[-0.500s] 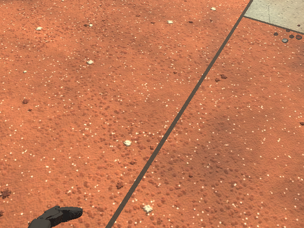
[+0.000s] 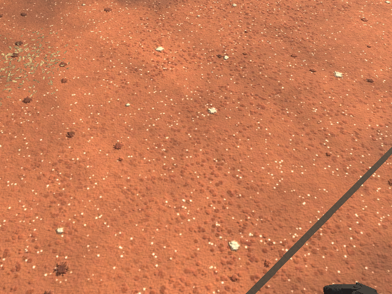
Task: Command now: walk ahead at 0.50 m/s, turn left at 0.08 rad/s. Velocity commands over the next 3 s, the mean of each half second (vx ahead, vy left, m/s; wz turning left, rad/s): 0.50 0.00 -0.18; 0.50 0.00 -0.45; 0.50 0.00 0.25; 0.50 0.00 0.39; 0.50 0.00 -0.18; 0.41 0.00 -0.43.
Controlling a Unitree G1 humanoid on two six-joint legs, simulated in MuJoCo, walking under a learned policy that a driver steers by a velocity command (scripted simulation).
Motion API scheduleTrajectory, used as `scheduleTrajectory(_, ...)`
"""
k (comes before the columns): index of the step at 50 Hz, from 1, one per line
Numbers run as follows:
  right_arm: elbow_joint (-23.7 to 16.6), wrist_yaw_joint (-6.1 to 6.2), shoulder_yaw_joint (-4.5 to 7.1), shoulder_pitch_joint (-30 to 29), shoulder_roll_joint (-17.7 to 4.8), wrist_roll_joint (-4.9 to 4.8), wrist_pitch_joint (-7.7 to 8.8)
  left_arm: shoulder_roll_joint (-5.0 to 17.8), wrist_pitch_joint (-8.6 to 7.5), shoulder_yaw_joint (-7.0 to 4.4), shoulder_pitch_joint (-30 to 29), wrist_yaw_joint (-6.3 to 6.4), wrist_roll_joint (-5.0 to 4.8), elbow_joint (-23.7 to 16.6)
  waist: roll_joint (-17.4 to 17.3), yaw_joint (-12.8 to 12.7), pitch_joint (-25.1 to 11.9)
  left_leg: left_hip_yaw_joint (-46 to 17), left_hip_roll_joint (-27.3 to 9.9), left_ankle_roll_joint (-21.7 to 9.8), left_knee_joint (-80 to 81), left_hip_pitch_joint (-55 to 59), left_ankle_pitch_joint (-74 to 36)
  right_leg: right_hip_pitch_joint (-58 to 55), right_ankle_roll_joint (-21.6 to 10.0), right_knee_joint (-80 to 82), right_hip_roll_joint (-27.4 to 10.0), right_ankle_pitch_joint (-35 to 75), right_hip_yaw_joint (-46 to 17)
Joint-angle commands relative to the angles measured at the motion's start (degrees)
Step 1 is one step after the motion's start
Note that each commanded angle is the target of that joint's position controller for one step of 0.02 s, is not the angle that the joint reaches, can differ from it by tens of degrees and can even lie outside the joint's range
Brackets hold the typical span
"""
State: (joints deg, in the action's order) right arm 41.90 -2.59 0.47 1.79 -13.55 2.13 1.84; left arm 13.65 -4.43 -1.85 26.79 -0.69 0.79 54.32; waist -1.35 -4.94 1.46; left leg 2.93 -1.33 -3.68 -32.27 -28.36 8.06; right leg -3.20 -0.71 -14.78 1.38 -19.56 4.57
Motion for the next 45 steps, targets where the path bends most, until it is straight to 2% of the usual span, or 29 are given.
scheduleTrajectory(1, 1.6, 1.41, 2.63, 12.9, -7.3, 0.95, 1.69, 9.3, 0.06, -1.76, -0.6, 0.49, -0.35, -1.7, 3.7, 9.3, -5.8, 1.6, 3.1, -3.5, 6.0, 21.6, 0.6, 6.3, -6.0, -16.8, -11.4, 46.2, -3.2)
scheduleTrajectory(2, 3.5, 2.18, 3.84, 23.3, -11.4, 2.05, 2.10, 7.2, -0.06, -0.96, -1.6, 0.51, -0.47, -3.7, -1.7, 13.6, -12.8, -11.0, -8.6, -6.5, 7.4, 35.6, 6.5, 16.7, -4.6, -32.7, -8.8, 29.9, -1.0)
scheduleTrajectory(3, 4.0, 2.58, 5.27, 25.4, -17.1, 1.62, 1.65, 1.8, 0.01, 0.06, 3.8, 0.28, -1.30, -5.3, -15.4, 10.6, -17.6, -37.5, -23.5, -13.2, 14.1, 46.9, 8.8, 35.6, -2.5, -51.5, 1.3, -9.0, 0.9)
scheduleTrajectory(4, 3.8, 2.42, 4.93, 22.9, -14.2, -0.98, 1.13, 8.6, 0.63, -1.78, -0.2, 0.84, 0.42, -4.5, -5.8, 10.8, -13.2, -38.2, -21.5, -12.8, 15.7, 42.1, 8.9, 40.4, -3.3, -55.9, -1.1, -9.2, -6.4)
scheduleTrajectory(5, 3.5, 2.30, 3.99, 18.0, -11.0, -1.26, 1.19, 7.9, 0.42, -1.90, -3.5, 0.46, 0.23, -5.5, -3.9, 8.4, -6.0, -29.7, -18.8, -11.5, 16.4, 35.4, 5.7, 41.5, -3.8, -55.1, -3.5, -4.3, -7.0)
scheduleTrajectory(6, 3.5, 2.01, 3.26, 15.3, -8.1, -1.08, 1.58, 6.4, 0.25, -1.50, -4.9, 0.17, -0.03, -5.5, -2.3, 7.0, -2.8, -23.9, -15.9, -10.1, 18.4, 29.5, 0.1, 39.6, -3.6, -52.0, -5.2, -0.8, -6.8)
scheduleTrajectory(8, 4.2, 2.22, 2.55, 13.0, -5.5, -1.16, 2.35, 4.9, 1.56, -1.31, -3.5, -0.31, 0.71, -4.1, -3.6, 4.1, -1.0, -15.8, -11.8, -7.3, 21.5, 22.9, -4.4, 34.5, -2.6, -48.2, -6.6, 1.6, -6.4)
scheduleTrajectory(10, 5.4, 2.38, 2.68, 14.8, -5.8, -1.12, 3.38, 4.0, 2.58, -1.36, -3.7, -0.95, 0.78, -3.6, -3.1, 3.7, -1.0, -12.1, -11.5, -7.3, 23.4, 21.5, -8.4, 33.5, -2.0, -47.9, -5.9, 3.6, -6.6)
scheduleTrajectory(13, 7.2, 2.61, 2.99, 17.5, -6.5, -1.22, 4.06, 3.6, 3.17, -1.58, -9.4, -1.47, 0.72, -5.1, -2.2, 4.3, 1.9, -7.4, -11.4, -6.7, 26.3, 22.2, -8.4, 39.4, -1.4, -45.1, -6.2, 9.6, -7.6)
scheduleTrajectory(16, 8.5, 2.71, 2.74, 19.3, -5.8, -1.16, 4.16, 3.2, 3.18, -1.50, -14.9, -1.65, 0.68, -6.7, -1.8, 5.1, 3.4, -3.0, -10.8, -5.9, 26.9, 23.9, -11.0, 43.0, -0.9, -39.4, -5.9, 15.3, -7.4)
scheduleTrajectory(19, 9.5, 2.99, 2.58, 20.3, -5.8, -1.22, 4.34, 2.1, 2.91, -0.74, -20.6, -2.10, 0.80, -8.6, -2.0, 6.2, 4.3, 1.6, -10.1, -4.8, 26.6, 24.8, -15.3, 41.2, -1.2, -30.7, -5.3, 20.4, -4.0)
scheduleTrajectory(23, 11.9, 3.82, 2.67, 24.2, -6.7, -1.01, 3.92, 1.9, 2.72, -0.17, -26.8, -2.64, 1.02, -11.6, -1.8, 7.9, 5.3, 4.9, -12.0, -4.1, 23.5, 31.6, -24.2, 40.3, -3.5, -22.6, -4.2, 18.7, 0.5)
scheduleTrajectory(24, 12.2, 4.01, 2.74, 24.3, -7.1, -0.91, 3.69, 2.1, 2.69, -0.23, -26.9, -2.68, 1.07, -11.9, -2.0, 7.6, 5.0, 5.7, -12.5, -3.8, 21.5, 33.5, -28.8, 39.4, -4.4, -21.4, -3.4, 16.6, 1.3)
scheduleTrajectory(26, 12.4, 4.42, 2.99, 23.4, -8.5, -0.75, 3.23, 2.9, 2.76, -0.66, -24.4, -2.37, 1.20, -11.7, -3.4, 5.9, 2.5, 7.7, -13.0, -3.0, 14.3, 36.2, -46.2, 34.3, -6.8, -20.2, -0.2, 11.1, 3.8)
scheduleTrajectory(27, 12.4, 4.59, 3.21, 22.9, -9.3, -0.61, 2.82, 3.7, 2.74, -1.10, -21.0, -2.10, 1.32, -10.9, -4.2, 4.3, 0.2, 8.6, -13.2, -2.8, 8.1, 36.8, -53.7, 30.2, -8.2, -20.0, 1.9, 7.8, 4.8)
scheduleTrajectory(28, 12.3, 4.64, 3.42, 22.6, -10.1, -0.52, 2.28, 4.9, 2.50, -1.82, -15.4, -1.86, 1.45, -9.3, -4.3, 2.1, -3.2, 9.2, -13.1, -2.6, -1.1, 35.8, -55.2, 23.7, -9.8, -18.2, 3.8, 6.1, 4.9)
scheduleTrajectory(29, 11.6, 4.58, 3.47, 21.8, -10.4, -0.78, 1.95, 7.0, 2.09, -3.03, -6.6, -1.40, 2.02, -6.7, -2.5, -2.1, -7.8, 10.1, -12.1, -1.5, -14.1, 29.0, -46.9, 11.0, -12.1, -13.9, 3.7, 7.6, 2.0)
scheduleTrajectory(30, 8.8, 4.04, 2.68, 22.2, -7.5, -1.62, 2.34, 13.3, 2.23, -5.13, 0.4, -0.38, 2.57, -5.7, 5.3, -4.1, -14.3, 10.9, -8.4, 0.7, -34.0, 12.1, -23.2, -5.5, -17.5, -12.0, -9.7, 1.7, -16.8)
scheduleTrajectory(31, 5.4, 3.09, 2.71, 21.5, -5.6, -1.84, 2.92, 17.0, 2.82, -6.01, -2.9, -0.35, 0.94, -6.8, 14.3, -0.3, -18.0, 3.4, 4.9, 3.2, -51.3, -7.7, 22.8, -15.1, -25.6, -3.5, -22.5, 8.6, -47.9)
scheduleTrajectory(32, 4.3, 2.85, 3.07, 15.4, -8.2, -0.86, 3.40, 15.5, 3.35, -5.84, -3.7, -0.14, -0.57, -6.4, 4.8, -1.5, -13.1, -5.6, 0.6, 2.4, -51.5, -13.5, 17.9, -12.1, -24.0, -2.4, -20.3, 10.5, -41.2)
scheduleTrajectory(33, 3.4, 2.62, 2.67, 13.6, -7.2, -1.48, 4.17, 12.7, 3.33, -5.16, -6.7, 0.27, -0.68, -6.2, 2.8, 0.3, -6.3, -5.4, -2.0, 2.2, -47.1, -13.8, 12.9, -4.4, -21.8, -1.3, -18.9, 13.5, -33.9)
scheduleTrajectory(34, 4.0, 2.68, 2.71, 14.1, -7.0, -1.44, 4.33, 9.8, 3.18, -4.41, -9.1, 0.40, -0.48, -6.3, -0.6, 3.1, -1.7, -5.1, -3.9, 2.4, -41.1, -10.7, 10.9, 3.1, -18.9, 0.2, -15.8, 18.7, -28.8)
scheduleTrajectory(35, 3.8, 2.73, 2.74, 14.2, -6.7, -0.42, 3.47, 8.4, 2.82, -3.96, -10.8, 0.66, -0.74, -6.3, -0.6, 5.0, 0.0, -5.3, -4.9, 3.2, -37.4, -7.4, 10.6, 8.1, -17.2, 1.0, -12.9, 23.0, -25.0)
scheduleTrajectory(36, 4.3, 2.55, 2.57, 15.8, -6.1, 0.41, 2.27, 7.7, 2.40, -3.60, -12.0, 0.72, -0.82, -6.7, 0.3, 6.4, -0.6, -5.2, -5.2, 4.0, -35.1, -4.2, 10.2, 10.8, -16.4, 1.7, -10.9, 25.1, -22.1)
scheduleTrajectory(37, 4.1, 2.34, 2.57, 16.1, -5.7, 0.78, 1.29, 7.9, 1.80, -3.57, -11.4, 0.60, -0.94, -6.7, 1.0, 6.7, -1.2, -4.6, -5.0, 4.8, -33.5, -3.1, 10.2, 12.0, -16.5, 1.9, -10.0, 27.6, -21.1)
scheduleTrajectory(40, 2.1, 1.93, 2.46, 12.0, -5.1, 0.71, 0.02, 10.2, 1.04, -4.14, -8.9, 0.37, -0.93, -6.2, 2.3, 6.2, -0.3, -3.1, -5.0, 6.6, -26.9, -5.1, 5.6, 14.0, -15.9, 3.5, -7.7, 27.1, -19.3)
scheduleTrajectory(42, 0.5, 1.76, 2.40, 7.3, -5.1, 0.50, -0.07, 9.8, 1.00, -3.97, -6.5, 0.33, -0.87, -5.7, 3.3, 4.5, 1.1, -2.5, -5.2, 7.0, -20.8, -7.9, 0.4, 12.5, -14.5, 4.5, -7.1, 26.6, -18.8)
scheduleTrajectory(45, -0.9, 1.38, 2.04, 2.0, -4.7, 0.18, 0.16, 9.0, 0.81, -3.60, -2.9, 0.39, -0.87, -4.6, 4.4, 1.9, 1.0, -2.0, -4.5, 6.3, -12.8, -8.9, -6.5, 8.1, -11.9, 4.0, -6.8, 29.9, -17.8)
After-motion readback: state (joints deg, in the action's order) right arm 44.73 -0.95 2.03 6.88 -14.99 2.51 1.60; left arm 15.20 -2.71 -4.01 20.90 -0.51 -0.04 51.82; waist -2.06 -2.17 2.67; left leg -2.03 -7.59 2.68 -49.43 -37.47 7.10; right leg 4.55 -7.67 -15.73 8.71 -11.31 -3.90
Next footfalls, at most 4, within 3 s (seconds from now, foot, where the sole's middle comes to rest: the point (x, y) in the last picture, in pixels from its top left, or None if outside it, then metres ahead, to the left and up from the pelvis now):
0.02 left None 0.16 0.10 -0.77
0.58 right None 0.44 -0.10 -0.77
1.12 left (238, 210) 0.79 -0.06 -0.77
1.66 right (298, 167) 1.01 -0.30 -0.77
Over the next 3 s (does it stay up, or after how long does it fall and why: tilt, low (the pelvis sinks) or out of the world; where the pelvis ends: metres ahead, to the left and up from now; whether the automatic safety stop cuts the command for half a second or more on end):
stays up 1.52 -0.26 0.01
